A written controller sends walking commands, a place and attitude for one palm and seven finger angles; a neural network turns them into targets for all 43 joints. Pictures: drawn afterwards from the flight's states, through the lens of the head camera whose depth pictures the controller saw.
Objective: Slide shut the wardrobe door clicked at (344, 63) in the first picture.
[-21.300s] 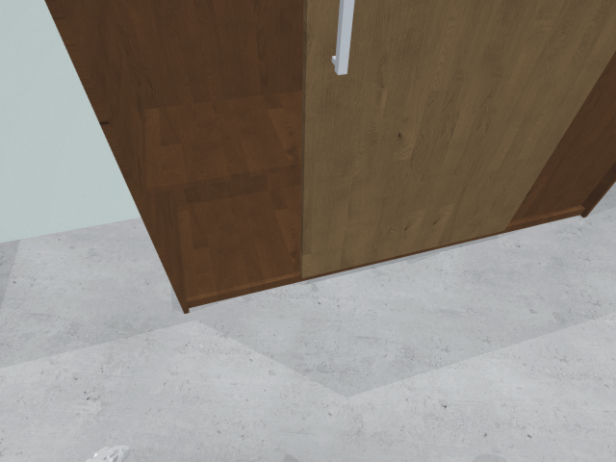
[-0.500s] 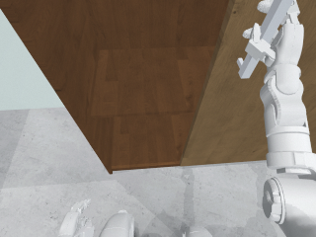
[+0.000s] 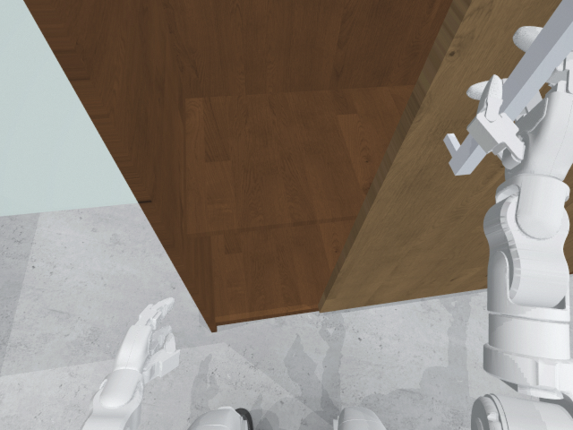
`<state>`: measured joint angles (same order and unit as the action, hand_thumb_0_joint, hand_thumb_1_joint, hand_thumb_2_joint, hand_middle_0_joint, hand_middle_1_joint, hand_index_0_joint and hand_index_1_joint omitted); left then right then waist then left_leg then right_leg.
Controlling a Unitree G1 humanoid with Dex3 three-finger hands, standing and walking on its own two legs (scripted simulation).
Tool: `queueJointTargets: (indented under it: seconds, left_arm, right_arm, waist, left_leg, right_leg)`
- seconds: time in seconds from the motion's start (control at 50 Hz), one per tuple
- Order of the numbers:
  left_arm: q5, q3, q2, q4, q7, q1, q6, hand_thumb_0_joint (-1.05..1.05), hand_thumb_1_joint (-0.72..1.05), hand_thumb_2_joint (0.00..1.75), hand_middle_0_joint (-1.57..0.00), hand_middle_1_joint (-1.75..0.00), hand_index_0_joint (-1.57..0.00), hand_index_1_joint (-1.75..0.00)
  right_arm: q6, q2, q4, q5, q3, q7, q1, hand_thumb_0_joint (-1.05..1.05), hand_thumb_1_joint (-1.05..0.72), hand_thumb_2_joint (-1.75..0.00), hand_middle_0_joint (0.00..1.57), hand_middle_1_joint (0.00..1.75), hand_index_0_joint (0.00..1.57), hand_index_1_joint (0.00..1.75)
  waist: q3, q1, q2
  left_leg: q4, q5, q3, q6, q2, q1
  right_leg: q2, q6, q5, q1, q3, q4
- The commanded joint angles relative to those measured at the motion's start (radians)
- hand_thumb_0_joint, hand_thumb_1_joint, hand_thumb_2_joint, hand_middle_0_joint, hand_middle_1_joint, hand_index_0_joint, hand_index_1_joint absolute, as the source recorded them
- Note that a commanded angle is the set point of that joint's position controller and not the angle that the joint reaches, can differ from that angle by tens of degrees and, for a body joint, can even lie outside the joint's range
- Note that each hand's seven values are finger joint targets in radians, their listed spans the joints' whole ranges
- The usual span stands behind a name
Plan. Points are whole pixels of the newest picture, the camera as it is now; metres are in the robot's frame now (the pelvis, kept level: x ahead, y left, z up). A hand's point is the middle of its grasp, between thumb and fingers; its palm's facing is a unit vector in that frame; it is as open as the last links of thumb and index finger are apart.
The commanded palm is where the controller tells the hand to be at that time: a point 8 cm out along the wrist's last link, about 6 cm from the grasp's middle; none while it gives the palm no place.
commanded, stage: step sideways, sliding the door along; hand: right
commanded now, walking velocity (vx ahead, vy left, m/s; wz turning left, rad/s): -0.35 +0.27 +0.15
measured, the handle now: (523, 56) +0.43 -0.23 +0.26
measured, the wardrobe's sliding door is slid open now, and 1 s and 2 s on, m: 0.35 0.10 0.00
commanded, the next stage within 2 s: none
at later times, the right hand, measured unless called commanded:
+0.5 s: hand (354, 135) +0.37 -0.06 +0.22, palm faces +0.11 +0.99 -0.05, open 7.2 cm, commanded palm +0.35 -0.09 +0.22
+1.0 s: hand (245, 141) +0.35 +0.04 +0.22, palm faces +0.10 +0.99 -0.06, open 7.0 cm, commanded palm +0.33 +0.01 +0.22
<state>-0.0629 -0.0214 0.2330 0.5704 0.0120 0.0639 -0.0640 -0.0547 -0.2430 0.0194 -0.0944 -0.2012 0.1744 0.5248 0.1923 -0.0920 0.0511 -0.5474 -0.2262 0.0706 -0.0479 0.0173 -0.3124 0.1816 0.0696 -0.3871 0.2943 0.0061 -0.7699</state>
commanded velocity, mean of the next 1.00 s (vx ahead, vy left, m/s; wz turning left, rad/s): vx -0.16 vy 0.28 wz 0.09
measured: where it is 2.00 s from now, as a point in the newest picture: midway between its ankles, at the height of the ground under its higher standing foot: outside the picture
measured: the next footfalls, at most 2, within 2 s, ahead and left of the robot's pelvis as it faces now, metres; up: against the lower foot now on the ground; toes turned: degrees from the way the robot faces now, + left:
right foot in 0.06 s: +0.00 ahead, -0.18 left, +0.00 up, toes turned -8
right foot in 0.48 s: +0.04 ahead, -0.10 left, +0.00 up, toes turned -6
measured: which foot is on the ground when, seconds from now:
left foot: down 0.00-0.90, up 0.92-1.00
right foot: up 0.00-0.04, down 0.06-0.26, up 0.28-0.46, down 0.48-0.68, up 0.70-0.86, down 0.88-1.00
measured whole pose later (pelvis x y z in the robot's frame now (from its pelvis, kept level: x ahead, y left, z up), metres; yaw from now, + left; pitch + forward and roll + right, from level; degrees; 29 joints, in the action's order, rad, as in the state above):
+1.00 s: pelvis -0.05 +0.16 -0.01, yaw +9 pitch -2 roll -1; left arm -0.03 -0.03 0.22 0.63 0.04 0.15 0.00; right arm -0.04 -0.27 -0.02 -0.11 -0.18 0.14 0.47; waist 0.12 -0.03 0.00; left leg -0.73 -0.31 0.00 -0.01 0.08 -0.44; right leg 0.14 0.09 -0.30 0.22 0.09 -0.58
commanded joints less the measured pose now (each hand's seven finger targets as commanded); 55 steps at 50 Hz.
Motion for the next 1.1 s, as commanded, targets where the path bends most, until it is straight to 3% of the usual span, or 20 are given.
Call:
queueJointTargets:
  seconds: [0.0,0.04,0.08,0.2,0.22,0.26,0.28,0.4,0.42,0.48,0.52,0.6,0.66,0.7,0.82,0.88,0.96,1.0,1.04,1.08]
  left_arm:
    - [0.014,-0.006,0.048,-0.119,0.03,-0.069,-0.048,0.0,0.9,0.9,-0.2,-0.3,-0.2,-0.3]
    - [0.023,-0.041,0.099,-0.14,0.019,-0.072,-0.024,0.0,0.9,0.9,-0.2,-0.3,-0.2,-0.3]
    - [0.036,-0.058,0.111,-0.186,-0.019,-0.082,-0.017,0.0,0.9,0.9,-0.2,-0.3,-0.2,-0.3]
    - [0.031,-0.037,0.087,-0.186,-0.048,-0.086,-0.034,0.0,0.9,0.9,-0.2,-0.3,-0.2,-0.3]
    - [0.024,-0.024,0.072,-0.193,-0.047,-0.097,-0.028,0.0,0.9,0.9,-0.2,-0.3,-0.2,-0.3]
    - [0.016,-0.022,0.041,-0.191,-0.021,-0.119,-0.03,0.0,0.9,0.9,-0.2,-0.3,-0.2,-0.3]
    - [0.021,-0.022,0.049,-0.174,-0.008,-0.121,-0.034,0.0,0.9,0.9,-0.2,-0.3,-0.2,-0.3]
    - [0.038,-0.006,0.025,-0.118,0.015,-0.106,0.029,0.0,0.9,0.9,-0.2,-0.3,-0.2,-0.3]
    - [0.037,-0.016,0.04,-0.125,0.016,-0.101,0.038,0.0,0.9,0.9,-0.2,-0.3,-0.2,-0.3]
    - [0.053,-0.049,0.083,-0.163,-0.007,-0.104,0.045,0.0,0.9,0.9,-0.2,-0.3,-0.2,-0.3]
    - [0.066,-0.035,0.054,-0.152,-0.013,-0.117,0.021,0.0,0.9,0.9,-0.2,-0.3,-0.2,-0.3]
    - [0.039,-0.041,0.087,-0.167,-0.014,-0.106,0.001,0.0,0.9,0.9,-0.2,-0.3,-0.2,-0.3]
    - [0.022,-0.018,0.043,-0.174,0.007,-0.128,-0.002,0.0,0.9,0.9,-0.2,-0.3,-0.2,-0.3]
    - [0.021,-0.022,0.045,-0.147,0.024,-0.105,-0.013,0.0,0.9,0.9,-0.2,-0.3,-0.2,-0.3]
    - [0.031,-0.014,0.068,-0.089,0.048,-0.035,0.005,0.0,0.9,0.9,-0.2,-0.3,-0.2,-0.3]
    - [0.03,-0.044,0.121,-0.124,0.032,-0.069,0.02,0.0,0.9,0.9,-0.2,-0.3,-0.2,-0.3]
    - [0.037,-0.036,0.123,-0.105,0.018,-0.058,0.009,0.0,0.9,0.9,-0.2,-0.3,-0.2,-0.3]
    - [0.021,-0.04,0.146,-0.113,0.02,-0.055,0.011,0.0,0.9,0.9,-0.2,-0.3,-0.2,-0.3]
    - [0.013,-0.022,0.093,-0.122,0.024,-0.07,0.009,0.0,0.9,0.9,-0.2,-0.3,-0.2,-0.3]
    - [0.02,-0.038,0.118,-0.067,0.037,-0.035,-0.003,0.0,0.9,0.9,-0.2,-0.3,-0.2,-0.3]
  right_arm:
    - [0.218,0.001,0.534,0.024,0.286,-0.078,0.38,0.0,-0.9,-0.9,0.45,1.4,0.45,1.4]
    - [0.231,0.058,0.551,0.018,0.338,-0.094,0.335,0.0,-0.9,-0.9,0.45,1.4,0.45,1.4]
    - [0.224,0.112,0.53,0.039,0.375,-0.112,0.324,0.0,-0.9,-0.9,0.45,1.4,0.45,1.4]
    - [0.226,0.063,0.519,0.071,0.336,-0.112,0.299,0.0,-0.9,-0.9,0.45,1.4,0.45,1.4]
    - [0.227,0.048,0.55,0.068,0.335,-0.115,0.282,0.0,-0.9,-0.9,0.45,1.4,0.45,1.4]
    - [0.23,-0.021,0.574,0.06,0.288,-0.107,0.236,0.0,-0.9,-0.9,0.45,1.4,0.45,1.4]
    - [0.223,-0.051,0.551,0.055,0.249,-0.092,0.15,0.0,-0.9,-0.9,0.45,1.4,0.45,1.4]
    - [0.268,-0.061,0.584,0.047,0.225,-0.065,0.208,0.0,-0.9,-0.9,0.45,1.4,0.45,1.4]
    - [0.269,-0.059,0.585,0.046,0.236,-0.076,0.219,0.0,-0.9,-0.9,0.45,1.4,0.45,1.4]
    - [0.251,-0.047,0.517,0.048,0.206,-0.101,0.209,0.0,-0.9,-0.9,0.45,1.4,0.45,1.4]
    - [0.242,-0.052,0.502,0.073,0.178,-0.098,0.288,0.0,-0.9,-0.9,0.45,1.4,0.45,1.4]
    - [0.208,-0.067,0.448,0.058,0.161,-0.104,0.254,0.0,-0.9,-0.9,0.45,1.4,0.45,1.4]
    - [0.189,-0.16,0.485,0.041,0.112,-0.095,0.262,0.0,-0.9,-0.9,0.45,1.4,0.45,1.4]
    - [0.17,-0.186,0.492,0.023,0.069,-0.073,0.178,0.0,-0.9,-0.9,0.45,1.4,0.45,1.4]
    - [0.201,-0.179,0.422,0.019,0.079,-0.056,0.289,0.0,-0.9,-0.9,0.45,1.4,0.45,1.4]
    - [0.174,-0.111,0.31,-0.001,0.134,-0.084,0.333,0.0,-0.9,-0.9,0.45,1.4,0.45,1.4]
    - [0.152,-0.116,0.297,0.009,0.122,-0.106,0.397,0.0,-0.9,-0.9,0.45,1.4,0.45,1.4]
    - [0.135,-0.143,0.276,0.018,0.107,-0.101,0.41,0.0,-0.9,-0.9,0.45,1.4,0.45,1.4]
    - [0.117,-0.182,0.297,0.02,0.104,-0.082,0.468,0.0,-0.9,-0.9,0.45,1.4,0.45,1.4]
    - [0.103,-0.222,0.242,0.015,0.044,-0.054,0.378,0.0,-0.9,-0.9,0.45,1.4,0.45,1.4]
  waist:
    - [-0.611,0.093,-0.127]
    - [-0.673,0.096,0.024]
    - [-0.608,0.086,0.227]
    - [-0.543,0.093,0.164]
    - [-0.567,0.092,0.062]
    - [-0.578,0.066,-0.252]
    - [-0.581,0.041,-0.278]
    - [-0.662,0.082,-0.171]
    - [-0.664,0.09,-0.157]
    - [-0.602,0.072,0.231]
    - [-0.499,0.074,0.327]
    - [-0.504,0.093,0.134]
    - [-0.524,0.082,-0.204]
    - [-0.573,0.039,-0.218]
    - [-0.64,0.083,-0.114]
    - [-0.531,0.066,0.243]
    - [-0.47,0.064,0.194]
    - [-0.516,0.072,0.061]
    - [-0.539,0.086,-0.26]
    - [-0.538,0.059,-0.162]
  left_leg:
    - [-0.049,1.152,-0.212,-0.071,-0.254,0.428]
    - [-0.102,0.542,-0.084,0.054,-0.098,0.07]
    - [-0.18,-0.2,-0.104,0.067,-0.009,-0.21]
    - [0.068,0.199,-0.024,0.042,0.029,0.023]
    - [0.105,0.453,-0.049,0.035,-0.011,0.157]
    - [0.06,1.217,-0.291,-0.069,-0.234,0.4]
    - [0.048,1.316,-0.371,-0.106,-0.3,0.419]
    - [-0.007,1.09,-0.267,-0.073,-0.228,0.41]
    - [-0.016,0.919,-0.251,-0.038,-0.2,0.265]
    - [-0.173,-0.188,-0.138,0.077,0.009,-0.144]
    - [-0.262,-0.208,-0.142,0.052,-0.006,-0.22]
    - [0.019,0.025,-0.066,0.052,0.014,0.035]
    - [0.144,0.73,-0.248,-0.037,-0.204,0.232]
    - [0.176,0.634,-0.376,-0.113,-0.286,0.243]
    - [0.077,0.494,-0.257,-0.049,-0.186,0.245]
    - [-0.269,-0.113,-0.147,0.093,0.008,-0.144]
    - [-0.083,-0.102,-0.128,0.041,-0.025,-0.048]
    - [0.106,0.125,-0.067,0.04,-0.008,0.178]
    - [0.202,0.299,-0.265,-0.068,-0.229,0.266]
    - [0.233,0.206,-0.365,-0.153,-0.27,0.239]
  right_leg:
    - [-0.041,-0.035,0.106,-0.043,0.017,0.183]
    - [0.175,-0.124,1.022,-0.47,-0.123,0.245]
    - [0.288,-0.218,1.485,-0.674,-0.17,0.225]
    - [0.155,-0.101,1.202,-0.517,0.07,0.085]
    - [0.101,-0.083,0.999,-0.402,0.095,0.008]
    - [-0.088,-0.012,0.013,-0.016,0.075,-0.188]
    - [-0.124,-0.018,-0.24,0.086,-0.005,-0.255]
    - [-0.057,-0.02,0.172,-0.119,0.034,0.216]
    - [0.009,-0.048,0.379,-0.267,-0.004,0.25]
    - [0.305,-0.229,1.182,-0.545,-0.203,0.328]
    - [0.297,-0.21,1.135,-0.51,-0.094,0.292]
    - [0.218,-0.103,0.965,-0.416,0.054,0.224]
    - [-0.044,-0.01,0.122,-0.084,0.149,-0.034]
    - [-0.12,-0.024,-0.22,0.032,0.008,-0.245]
    - [-0.071,-0.059,0.093,-0.16,0.039,0.268]
    - [0.34,-0.26,0.479,-0.316,-0.351,0.444]
    - [0.228,-0.159,0.746,-0.317,-0.041,0.268]
    - [0.113,-0.093,0.529,-0.204,0.039,0.153]
    - [-0.103,-0.042,-0.051,0.052,0.101,-0.052]
    - [-0.133,-0.059,-0.22,0.104,0.012,-0.233]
